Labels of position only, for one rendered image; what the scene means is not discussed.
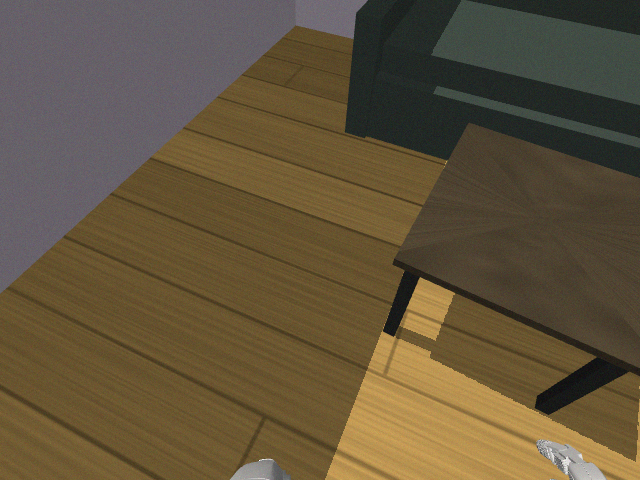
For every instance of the coffee table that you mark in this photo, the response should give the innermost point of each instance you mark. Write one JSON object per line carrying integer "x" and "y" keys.
{"x": 545, "y": 238}

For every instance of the right robot hand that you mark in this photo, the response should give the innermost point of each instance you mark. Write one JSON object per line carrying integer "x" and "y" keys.
{"x": 569, "y": 461}

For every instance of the sofa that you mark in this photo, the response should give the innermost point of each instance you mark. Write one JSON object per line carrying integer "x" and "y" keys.
{"x": 561, "y": 74}

